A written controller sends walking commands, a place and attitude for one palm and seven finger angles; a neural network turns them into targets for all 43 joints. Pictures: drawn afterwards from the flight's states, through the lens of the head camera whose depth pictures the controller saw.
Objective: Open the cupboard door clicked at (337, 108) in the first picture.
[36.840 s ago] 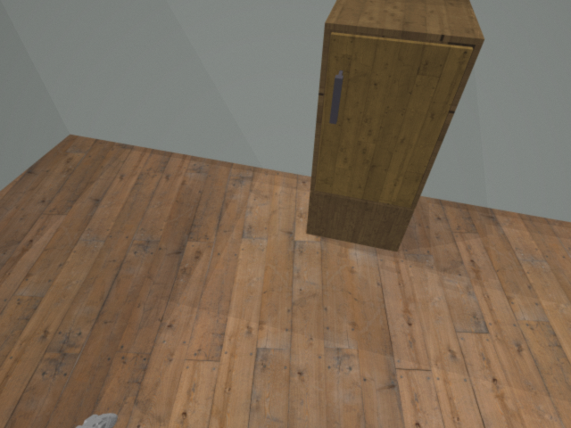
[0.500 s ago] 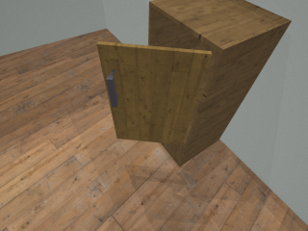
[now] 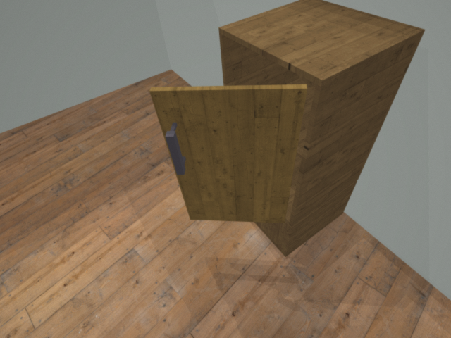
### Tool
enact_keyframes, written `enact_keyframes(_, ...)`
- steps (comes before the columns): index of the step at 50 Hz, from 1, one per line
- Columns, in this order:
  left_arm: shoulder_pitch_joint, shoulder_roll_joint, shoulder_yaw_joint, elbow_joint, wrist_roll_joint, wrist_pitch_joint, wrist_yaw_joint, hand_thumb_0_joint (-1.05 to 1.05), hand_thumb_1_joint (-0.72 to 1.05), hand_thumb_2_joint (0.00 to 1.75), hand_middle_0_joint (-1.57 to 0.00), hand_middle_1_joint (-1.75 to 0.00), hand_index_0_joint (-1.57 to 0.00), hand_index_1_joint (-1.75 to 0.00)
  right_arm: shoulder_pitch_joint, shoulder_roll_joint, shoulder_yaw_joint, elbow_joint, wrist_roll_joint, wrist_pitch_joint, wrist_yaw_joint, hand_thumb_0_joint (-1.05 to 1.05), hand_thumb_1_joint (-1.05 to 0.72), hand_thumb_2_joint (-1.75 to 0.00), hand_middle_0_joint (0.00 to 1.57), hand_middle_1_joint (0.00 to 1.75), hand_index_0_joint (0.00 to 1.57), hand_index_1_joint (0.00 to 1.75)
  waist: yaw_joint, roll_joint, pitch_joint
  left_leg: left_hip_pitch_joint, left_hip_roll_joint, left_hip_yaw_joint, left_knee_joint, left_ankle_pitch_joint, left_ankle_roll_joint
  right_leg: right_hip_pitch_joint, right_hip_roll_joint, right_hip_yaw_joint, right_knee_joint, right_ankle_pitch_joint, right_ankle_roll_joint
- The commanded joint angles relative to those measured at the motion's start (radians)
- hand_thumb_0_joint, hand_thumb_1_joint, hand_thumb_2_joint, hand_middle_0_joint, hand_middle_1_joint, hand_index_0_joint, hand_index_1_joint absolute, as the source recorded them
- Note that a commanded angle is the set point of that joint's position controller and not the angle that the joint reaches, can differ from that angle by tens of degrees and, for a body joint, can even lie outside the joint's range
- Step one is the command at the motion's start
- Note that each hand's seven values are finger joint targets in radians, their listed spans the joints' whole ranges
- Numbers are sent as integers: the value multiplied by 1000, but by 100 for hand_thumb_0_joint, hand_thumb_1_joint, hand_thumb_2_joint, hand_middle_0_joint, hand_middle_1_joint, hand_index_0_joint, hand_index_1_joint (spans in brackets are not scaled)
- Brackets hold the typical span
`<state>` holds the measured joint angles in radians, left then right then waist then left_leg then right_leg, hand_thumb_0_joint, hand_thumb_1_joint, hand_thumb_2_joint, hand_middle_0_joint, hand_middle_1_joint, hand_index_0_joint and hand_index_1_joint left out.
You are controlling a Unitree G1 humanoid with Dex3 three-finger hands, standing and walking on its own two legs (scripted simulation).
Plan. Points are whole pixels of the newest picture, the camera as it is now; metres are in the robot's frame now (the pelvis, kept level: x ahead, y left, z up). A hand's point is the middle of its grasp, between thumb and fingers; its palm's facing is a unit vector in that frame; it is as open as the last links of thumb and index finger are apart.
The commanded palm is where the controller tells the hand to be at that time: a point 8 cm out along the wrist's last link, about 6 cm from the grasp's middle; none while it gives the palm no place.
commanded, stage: look again from close up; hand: left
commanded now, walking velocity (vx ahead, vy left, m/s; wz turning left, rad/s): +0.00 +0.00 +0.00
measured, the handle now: (177, 149) +0.60 +0.19 -0.04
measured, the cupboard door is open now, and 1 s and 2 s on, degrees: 51 51 51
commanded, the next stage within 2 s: raise the hand with hooked fingers in 0.50 s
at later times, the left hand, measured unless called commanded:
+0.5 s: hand out of the picture +0.04 +0.13 -0.16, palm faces +0.04 -0.97 -0.25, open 7.3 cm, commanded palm none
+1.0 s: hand (157, 326) +0.16 +0.14 -0.06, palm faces -0.03 -1.00 -0.01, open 8.4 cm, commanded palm +0.13 +0.21 -0.06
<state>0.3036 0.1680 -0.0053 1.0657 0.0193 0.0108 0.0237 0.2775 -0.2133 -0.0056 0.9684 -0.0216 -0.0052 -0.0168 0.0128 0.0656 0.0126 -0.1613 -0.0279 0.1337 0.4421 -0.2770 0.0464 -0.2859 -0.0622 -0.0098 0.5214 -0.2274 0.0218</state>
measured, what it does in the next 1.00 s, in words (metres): lowers itself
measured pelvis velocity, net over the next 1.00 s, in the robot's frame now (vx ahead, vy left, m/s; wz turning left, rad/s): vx -0.02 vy -0.05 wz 0.01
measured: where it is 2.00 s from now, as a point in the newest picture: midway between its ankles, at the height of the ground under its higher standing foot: outside the picture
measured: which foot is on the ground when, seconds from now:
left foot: down 0.00-1.00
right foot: down 0.00-1.00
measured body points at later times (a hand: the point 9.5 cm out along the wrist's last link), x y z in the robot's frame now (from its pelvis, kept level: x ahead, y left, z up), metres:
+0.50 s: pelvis +0.02 -0.05 +0.00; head +0.04 -0.08 +0.45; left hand +0.04 +0.18 -0.14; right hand +0.01 -0.26 -0.17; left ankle -0.02 +0.09 -0.74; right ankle +0.03 -0.13 -0.74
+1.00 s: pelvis -0.02 -0.05 -0.07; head +0.02 -0.03 +0.38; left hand +0.15 +0.20 -0.05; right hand +0.23 -0.31 -0.08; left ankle -0.02 +0.10 -0.74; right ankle +0.03 -0.13 -0.74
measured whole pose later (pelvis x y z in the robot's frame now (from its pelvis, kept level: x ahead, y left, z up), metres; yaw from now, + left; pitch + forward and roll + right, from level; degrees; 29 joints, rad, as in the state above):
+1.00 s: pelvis -0.02 -0.05 -0.07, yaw +1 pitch +12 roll +2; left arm 0.37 0.19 0.19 0.32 -0.28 -0.66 -0.45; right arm 0.10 -0.32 -0.10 0.52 0.02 -0.30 -0.01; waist 0.02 -0.07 -0.14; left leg -0.72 0.00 -0.02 1.03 -0.51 -0.04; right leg -0.83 -0.02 -0.04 1.05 -0.43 -0.05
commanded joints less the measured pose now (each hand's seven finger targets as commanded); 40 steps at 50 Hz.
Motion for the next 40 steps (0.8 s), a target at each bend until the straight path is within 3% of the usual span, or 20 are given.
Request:
enact_keyframes(1, -5, 114, 19, -44, -5, -31, 4, 0, 90, 90, -20, -30, -20, -30, 54, -76, -10, -12, 6, -30, -6, 0, -90, -90, 20, 30, 20, 30, -25, -90, 4, -9, 135, -138, -113, 115, 0, 31, -49, 73, -77, 118, -53)
enact_keyframes(8, -2, 108, 20, -9, -7, -37, 7, 0, 90, 90, -20, -30, -20, -30, 70, -45, -1, 54, 6, -27, -9, 0, -90, -90, 20, 30, 20, 30, -20, -83, 39, -23, 130, -127, -108, 93, -11, 46, -57, 77, -108, 113, -64)
enact_keyframes(19, -9, 99, 23, 17, -10, -45, 11, 0, 90, 90, -20, -30, -20, -30, 104, -14, 1, 119, 5, -24, -15, 0, -90, -90, 20, 30, 20, 30, -19, -74, 30, -15, 130, -106, -91, 124, -30, 93, -62, 80, -126, 205, -77)
enact_keyframes(29, -11, 97, 27, 20, -10, -46, 13, 0, 90, 90, -20, -30, -20, -30, 115, 2, 0, 139, 5, -17, -17, 0, -90, -90, 20, 30, 20, 30, -20, -79, 42, -12, 128, -97, -89, 104, -40, 95, -61, 86, -165, 174, -79)
enact_keyframes(30, 123, 138, 41, 62, -7, -59, 55, 0, 90, 90, -20, -30, -20, -30, -13, -53, -18, 76, 18, -23, -9, 0, -90, -90, 20, 30, 20, 30, 46, -276, 28, -152, 135, -47, 175, 9, -66, 191, -132, 156, -130, 763, 14)
enact_keyframes(31, -702, 366, 158, -1379, -212, -304, 17, 0, 88, 89, -20, -32, -20, -32, -59, -234, -32, -277, 64, -190, -57, 0, -90, -90, 20, 30, 20, 30, -84, -36, -410, 41, 22, -98, 8, 186, -4, 241, -63, 139, -50, 512, -45)
enact_keyframes(32, -205, 281, 148, -1092, -135, -251, 43, 0, 85, 88, -20, -33, -20, -33, -103, -148, -21, -226, 46, -265, -87, 0, -90, -90, 20, 30, 20, 30, 2, 164, -400, 94, 19, -55, -14, 289, 6, 251, 13, 86, -28, 327, -72)
enact_keyframes(33, -180, 225, 122, -1030, -164, -215, 83, 0, 83, 87, -21, -34, -21, -34, -118, -160, -23, -177, 57, -291, -92, 0, -90, -90, 20, 30, 20, 30, -9, 217, -283, 34, 26, -75, -7, 213, -19, 149, 19, 42, -61, 161, -70)
enact_keyframes(34, 86, 2, 34, -824, -184, -142, 71, 0, 81, 86, -21, -36, -21, -36, -92, -99, -18, -170, 67, -295, -84, 0, -90, -90, 20, 30, 20, 30, -28, 64, -136, -47, 42, -109, -21, 186, -18, 79, 32, -2, -75, 111, -54)
enact_keyframes(35, -88, 54, 73, -960, -221, -185, 46, 0, 78, 85, -21, -37, -21, -37, -112, -143, -28, -240, 72, -313, -81, 0, -90, -90, 20, 30, 20, 30, -57, -66, -5, -106, 40, -140, 17, 164, -12, -11, 31, -1, -73, 95, -34)
enact_keyframes(36, -75, 135, 166, -943, -213, -239, 16, 0, 76, 84, -21, -39, -21, -39, -81, -163, -60, -252, 56, -326, -83, 0, -90, -90, 20, 30, 20, 30, -56, -174, -58, -138, 28, -110, 86, 134, -6, -57, 21, 1, -69, 29, -17)
enact_keyframes(37, -19, 131, 198, -836, -213, -289, -21, 0, 74, 83, -21, -40, -21, -40, -85, -160, -69, -270, 45, -332, -79, 0, -90, -90, 20, 30, 20, 30, -52, -305, -6, -236, 23, -114, 141, 78, -8, -115, 7, 20, -60, -35, 4)
enact_keyframes(38, 82, 125, 231, -736, -226, -337, -71, 0, 71, 82, -21, -42, -21, -42, -87, -160, -75, -300, 48, -336, -66, 0, -90, -90, 20, 30, 20, 30, -14, -316, 9, -326, 11, -127, 180, 47, -20, -118, -9, 49, -26, -62, 3)
enact_keyframes(39, 171, 73, 213, -706, -241, -396, -126, 0, 69, 81, -22, -43, -22, -43, -96, -149, -74, -341, 41, -339, -51, 0, -90, -90, 20, 30, 20, 30, 15, -389, -30, -403, 0, -131, 214, 27, -28, -115, -10, 62, 33, -58, 5)
enact_keyframes(40, 259, 47, 219, -681, -259, -461, -180, 0, 67, 80, -22, -45, -22, -45, -118, -144, -85, -374, 37, -344, -37, 0, -90, -90, 20, 30, 20, 30, 40, -412, -57, -467, -5, -128, 257, 12, -36, -120, -9, 67, 88, -32, 5)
